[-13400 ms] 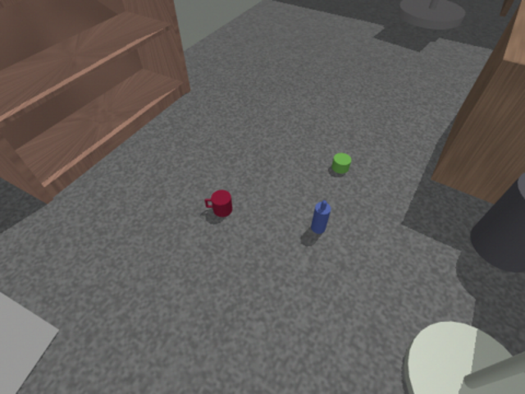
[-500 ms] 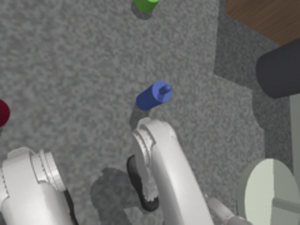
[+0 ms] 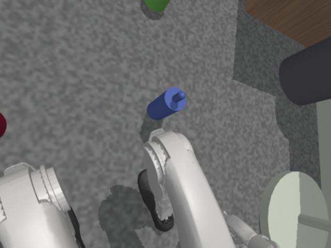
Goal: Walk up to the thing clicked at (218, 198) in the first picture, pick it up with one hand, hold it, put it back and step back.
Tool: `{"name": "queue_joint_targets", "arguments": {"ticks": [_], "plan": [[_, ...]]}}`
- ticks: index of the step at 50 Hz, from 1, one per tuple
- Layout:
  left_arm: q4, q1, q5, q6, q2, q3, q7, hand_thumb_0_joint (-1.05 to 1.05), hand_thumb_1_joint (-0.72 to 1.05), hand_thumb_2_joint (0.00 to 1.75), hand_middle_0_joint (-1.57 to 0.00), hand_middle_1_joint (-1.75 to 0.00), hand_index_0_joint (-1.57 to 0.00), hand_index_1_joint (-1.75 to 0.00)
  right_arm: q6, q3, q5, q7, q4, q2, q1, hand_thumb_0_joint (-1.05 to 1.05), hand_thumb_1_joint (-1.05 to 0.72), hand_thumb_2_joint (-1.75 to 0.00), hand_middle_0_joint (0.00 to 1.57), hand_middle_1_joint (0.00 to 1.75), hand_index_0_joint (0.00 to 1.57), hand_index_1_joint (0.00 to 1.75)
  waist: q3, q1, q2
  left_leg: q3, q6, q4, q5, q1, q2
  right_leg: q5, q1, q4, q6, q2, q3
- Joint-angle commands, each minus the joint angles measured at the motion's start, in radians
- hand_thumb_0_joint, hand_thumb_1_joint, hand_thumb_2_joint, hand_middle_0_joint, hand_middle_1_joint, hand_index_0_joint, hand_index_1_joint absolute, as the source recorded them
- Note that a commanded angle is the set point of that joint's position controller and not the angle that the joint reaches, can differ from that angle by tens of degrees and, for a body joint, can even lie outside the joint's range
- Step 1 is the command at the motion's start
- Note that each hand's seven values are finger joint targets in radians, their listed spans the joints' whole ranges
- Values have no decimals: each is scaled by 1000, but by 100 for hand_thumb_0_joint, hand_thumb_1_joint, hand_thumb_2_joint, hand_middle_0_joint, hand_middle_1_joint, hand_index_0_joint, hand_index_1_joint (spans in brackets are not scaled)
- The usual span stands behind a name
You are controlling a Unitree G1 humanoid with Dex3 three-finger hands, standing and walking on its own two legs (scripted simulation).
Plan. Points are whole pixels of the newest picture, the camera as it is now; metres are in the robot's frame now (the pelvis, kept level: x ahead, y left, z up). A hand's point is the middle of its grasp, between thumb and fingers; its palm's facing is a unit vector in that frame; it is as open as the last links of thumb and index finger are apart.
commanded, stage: close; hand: left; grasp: from above
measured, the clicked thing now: out of the picture +0.42 +0.33 -0.26
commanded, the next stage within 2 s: settle in 0.84 s
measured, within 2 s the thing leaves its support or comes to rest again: leaves its support in 1.38 s
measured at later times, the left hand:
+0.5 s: hand out of the picture +0.41 +0.32 -0.22, palm faces -0.43 -0.14 -0.89, open 13.0 cm
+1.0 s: hand out of the picture +0.41 +0.32 -0.22, palm faces -0.43 -0.14 -0.89, open 12.5 cm
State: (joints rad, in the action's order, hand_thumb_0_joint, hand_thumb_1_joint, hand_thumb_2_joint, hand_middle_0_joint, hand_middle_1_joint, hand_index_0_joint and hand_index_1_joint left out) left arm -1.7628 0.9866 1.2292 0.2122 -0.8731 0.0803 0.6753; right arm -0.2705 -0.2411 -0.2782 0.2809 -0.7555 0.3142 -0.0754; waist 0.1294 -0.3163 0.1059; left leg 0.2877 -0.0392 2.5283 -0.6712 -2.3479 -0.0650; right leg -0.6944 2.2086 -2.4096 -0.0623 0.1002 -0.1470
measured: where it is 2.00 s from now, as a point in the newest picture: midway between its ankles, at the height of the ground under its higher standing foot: (119, 227)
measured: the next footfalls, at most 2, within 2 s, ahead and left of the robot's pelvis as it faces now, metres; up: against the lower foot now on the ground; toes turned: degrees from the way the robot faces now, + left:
none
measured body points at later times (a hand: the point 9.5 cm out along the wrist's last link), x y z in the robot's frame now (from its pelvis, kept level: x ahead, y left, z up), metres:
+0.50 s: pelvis +0.00 +0.00 +0.00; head +0.25 +0.11 +0.36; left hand +0.43 +0.32 -0.17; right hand +0.07 -0.25 -0.08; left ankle +0.07 +0.14 -0.27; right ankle +0.11 -0.12 -0.27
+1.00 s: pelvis +0.00 +0.00 +0.00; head +0.25 +0.11 +0.36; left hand +0.43 +0.32 -0.17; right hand +0.06 -0.25 -0.08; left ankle +0.07 +0.14 -0.27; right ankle +0.11 -0.12 -0.27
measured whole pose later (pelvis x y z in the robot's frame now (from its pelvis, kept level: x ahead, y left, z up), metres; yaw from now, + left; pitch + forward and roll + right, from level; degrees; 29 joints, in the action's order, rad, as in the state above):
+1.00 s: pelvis +0.00 +0.00 +0.00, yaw +0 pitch +27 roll -11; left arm -1.76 0.98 1.22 0.21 -0.87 0.08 0.67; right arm -0.24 -0.25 -0.28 0.26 -0.73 0.32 -0.09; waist 0.12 -0.32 0.10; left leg 0.28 -0.04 2.52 -0.67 -2.35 -0.07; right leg -0.69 2.22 -2.41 -0.06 0.10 -0.14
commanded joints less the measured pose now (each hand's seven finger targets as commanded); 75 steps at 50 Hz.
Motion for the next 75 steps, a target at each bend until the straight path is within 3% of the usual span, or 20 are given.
{"name": "queue_joint_targets", "arguments": {"ticks": [1,7,11,15,16,23,26,34,43,45,54,61,62,65,67,68,69,71,72,75], "plan": [[88,228,-20,-9,-165,2,22,0,-22,96,-24,-108,-26,-105,-10,80,12,-9,4,299,-188,0,-89,-90,20,30,20,30,-581,-59,-351,-133,54,-218,95,422,-2,208,-292,255,69,27,-119],[80,204,-23,-5,-181,19,27,0,-19,94,-26,-109,-29,-106,0,78,10,-15,4,298,-189,0,-89,-90,20,30,20,30,-596,-43,-356,-135,54,-225,104,424,-3,214,-315,258,71,30,-115],[80,224,-22,-5,-177,-2,20,0,-13,97,-31,-107,-33,-105,-3,74,12,-17,17,299,-183,0,-89,-90,20,30,20,30,-570,-63,-355,-132,53,-225,80,420,-2,191,-296,254,72,26,-114],[99,206,-20,-3,-188,21,24,0,-9,94,-34,-105,-36,-102,3,79,14,-21,10,302,-187,0,-89,-90,20,30,20,30,-604,-40,-370,-130,50,-235,103,437,-4,207,-308,250,74,29,-122],[75,222,-12,-3,-172,3,21,0,-10,93,-33,-106,-35,-103,3,75,12,-17,13,294,-188,0,-89,-90,20,30,20,30,-575,-58,-370,-128,50,-229,95,432,-4,206,-285,237,74,26,-125],[84,227,-12,-3,-180,-2,18,0,0,95,-41,-105,-43,-102,4,76,10,-20,30,301,-176,0,-89,-90,20,30,20,30,-542,-61,-348,-127,51,-233,55,414,-2,163,-261,250,73,23,-123],[76,174,-16,-5,-183,22,21,0,4,97,-45,-104,-46,-102,12,82,16,-28,28,300,-173,0,-89,-90,20,30,20,30,-580,-38,-344,-132,52,-234,78,417,-2,181,-296,259,73,30,-112],[69,220,-16,-8,-170,-4,14,0,12,94,-50,-103,-52,-100,12,72,9,-23,32,297,-183,0,-89,-90,20,30,20,30,-553,-70,-331,-129,54,-220,79,408,-3,192,-276,247,70,24,-115],[83,197,-27,-5,-172,10,10,0,20,100,-57,-104,-58,-102,22,75,9,-33,37,293,-183,0,-90,-90,20,30,20,30,-570,-49,-327,-131,55,-225,65,396,-1,160,-287,263,73,29,-101],[79,204,-31,-5,-149,-6,6,0,21,100,-57,-104,-59,-102,19,73,8,-31,37,294,-187,0,-89,-90,20,30,20,30,-570,-63,-320,-130,56,-217,73,394,1,177,-280,260,70,27,-105],[97,211,-34,-18,-178,12,-15,0,16,109,-60,-110,-61,-109,28,77,10,-35,38,297,-211,0,-92,-90,20,30,20,30,-580,-52,-345,-132,56,-231,79,407,2,180,-288,258,72,25,-107],[273,197,-33,-27,-209,76,-16,0,19,112,-62,-112,-63,-111,40,124,23,-35,29,302,-220,0,-92,-90,20,30,20,30,-717,7,-471,-149,41,-244,149,495,3,242,-317,237,88,24,-101],[299,210,-22,-28,-180,55,-22,0,20,113,-63,-112,-64,-111,37,134,21,-30,26,299,-220,0,-92,-91,20,30,20,30,-709,-1,-488,-153,37,-235,152,500,5,238,-283,228,94,19,-110],[429,170,-29,-40,-168,72,-29,0,21,111,-63,-113,-64,-112,47,161,44,-29,39,280,-201,0,-92,-91,20,30,20,30,-803,46,-541,-169,36,-250,175,540,5,254,-316,241,95,22,-80],[497,165,-35,-53,-140,69,-37,0,24,112,-64,-113,-66,-111,55,185,60,-25,25,276,-217,0,-91,-90,20,30,20,30,-807,50,-553,-181,35,-254,182,536,7,265,-295,246,99,16,-80],[565,142,-42,-66,-143,84,-41,0,24,112,-65,-112,-66,-110,64,199,71,-26,25,271,-222,0,-91,-90,20,30,20,30,-860,77,-572,-185,33,-273,199,571,9,278,-313,255,99,14,-73],[580,146,-50,-80,-117,60,-54,0,26,110,-66,-111,-68,-109,70,214,84,-27,25,266,-219,0,-92,-90,20,30,20,30,-860,69,-572,-191,34,-271,198,575,7,281,-297,258,101,10,-67],[676,152,-65,-101,-98,51,-74,0,26,109,-68,-108,-69,-107,88,234,105,-34,26,261,-216,0,-91,-90,20,30,20,30,-900,94,-595,-194,30,-312,196,608,11,274,-277,262,108,0,-65],[660,143,-68,-116,-52,16,-89,0,28,108,-69,-108,-70,-107,95,243,114,-32,19,251,-216,0,-92,-91,20,30,20,30,-885,81,-583,-192,30,-316,193,608,7,275,-258,258,109,1,-62],[708,185,-72,-148,-58,20,-120,0,35,106,-74,-105,-76,-103,121,259,131,-50,15,248,-226,0,-91,-90,20,30,20,30,-904,87,-538,-197,38,-332,202,619,11,285,-254,280,105,-8,-56]]}}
